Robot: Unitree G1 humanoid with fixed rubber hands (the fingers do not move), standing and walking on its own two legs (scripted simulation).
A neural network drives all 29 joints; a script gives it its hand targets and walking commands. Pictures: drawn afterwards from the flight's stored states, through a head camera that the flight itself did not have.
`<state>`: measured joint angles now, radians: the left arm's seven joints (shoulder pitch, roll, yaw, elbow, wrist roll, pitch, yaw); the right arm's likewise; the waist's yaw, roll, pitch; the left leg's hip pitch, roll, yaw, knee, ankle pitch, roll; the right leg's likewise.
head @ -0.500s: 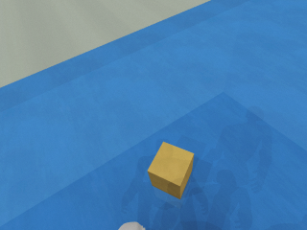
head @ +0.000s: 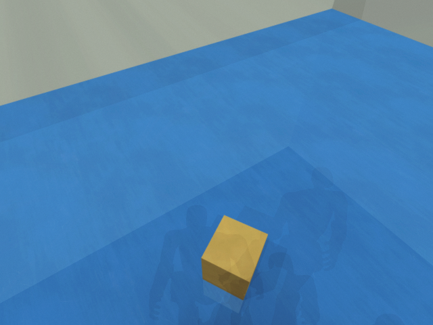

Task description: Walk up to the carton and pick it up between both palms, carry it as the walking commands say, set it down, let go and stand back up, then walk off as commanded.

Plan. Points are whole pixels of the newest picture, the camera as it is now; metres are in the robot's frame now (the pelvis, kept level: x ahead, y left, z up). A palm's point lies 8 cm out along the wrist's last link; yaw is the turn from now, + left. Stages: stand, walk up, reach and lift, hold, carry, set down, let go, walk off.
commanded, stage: walk up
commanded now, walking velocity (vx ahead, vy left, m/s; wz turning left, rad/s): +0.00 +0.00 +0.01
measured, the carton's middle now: (233, 257) +0.50 -0.06 -0.65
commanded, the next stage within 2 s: none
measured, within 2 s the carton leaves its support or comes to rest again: neither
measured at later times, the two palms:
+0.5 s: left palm out of the picture -0.02 +0.19 -0.15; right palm out of the picture +0.00 -0.24 -0.14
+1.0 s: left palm out of the picture -0.01 +0.18 -0.14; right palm out of the picture +0.00 -0.24 -0.15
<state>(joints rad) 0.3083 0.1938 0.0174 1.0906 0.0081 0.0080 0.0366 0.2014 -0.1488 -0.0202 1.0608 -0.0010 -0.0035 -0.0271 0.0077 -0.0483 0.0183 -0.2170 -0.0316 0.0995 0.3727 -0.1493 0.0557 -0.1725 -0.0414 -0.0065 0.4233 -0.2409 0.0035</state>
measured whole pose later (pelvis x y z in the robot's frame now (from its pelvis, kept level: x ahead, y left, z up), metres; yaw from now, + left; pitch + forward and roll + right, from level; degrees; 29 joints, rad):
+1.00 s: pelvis +0.02 -0.03 +0.00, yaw +0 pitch -1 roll +0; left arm 0.32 0.12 0.01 1.16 0.02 -0.02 0.04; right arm 0.28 -0.13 -0.02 1.16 -0.01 -0.01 -0.04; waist 0.00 0.00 0.03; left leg -0.17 0.02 0.08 0.36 -0.17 0.00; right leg -0.10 0.01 -0.03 0.37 -0.24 -0.02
